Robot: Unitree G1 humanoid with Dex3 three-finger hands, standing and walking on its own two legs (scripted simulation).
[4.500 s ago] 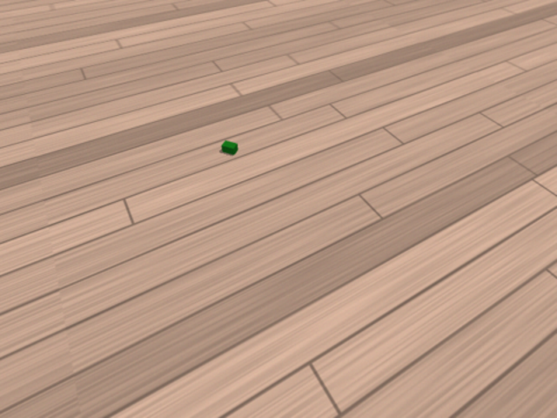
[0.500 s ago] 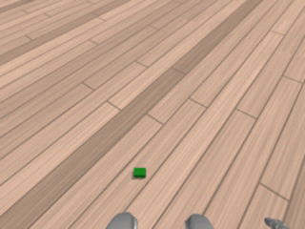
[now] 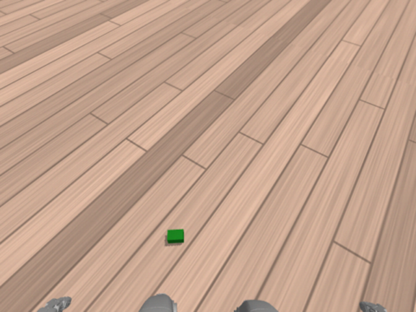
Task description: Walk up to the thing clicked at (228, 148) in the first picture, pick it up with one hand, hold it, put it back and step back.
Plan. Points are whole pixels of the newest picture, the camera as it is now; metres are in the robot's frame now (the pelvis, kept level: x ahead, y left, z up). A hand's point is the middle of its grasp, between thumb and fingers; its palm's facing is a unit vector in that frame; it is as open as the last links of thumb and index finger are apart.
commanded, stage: walk up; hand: left
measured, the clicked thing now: (175, 236) +0.50 +0.15 -0.72
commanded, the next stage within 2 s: stand in 1.24 s
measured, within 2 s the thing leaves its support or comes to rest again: neither
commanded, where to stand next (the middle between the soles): +0.10 -0.02 m, yaw +2 degrees
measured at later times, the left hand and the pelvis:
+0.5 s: hand out of the picture +0.12 +0.24 -0.12, palm faces -0.02 -0.95 -0.32, open 7.4 cm; pelvis +0.01 -0.01 +0.02, yaw +0 degrees
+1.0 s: hand out of the picture +0.11 +0.26 -0.12, palm faces +0.02 -0.95 -0.32, open 7.4 cm; pelvis +0.02 +0.00 +0.03, yaw +1 degrees
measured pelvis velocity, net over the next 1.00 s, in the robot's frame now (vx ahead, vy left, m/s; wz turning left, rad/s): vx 0.02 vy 0.00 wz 0.02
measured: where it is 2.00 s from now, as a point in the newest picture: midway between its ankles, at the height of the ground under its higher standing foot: outside the picture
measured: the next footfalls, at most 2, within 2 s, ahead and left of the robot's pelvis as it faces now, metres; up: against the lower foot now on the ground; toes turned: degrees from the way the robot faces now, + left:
none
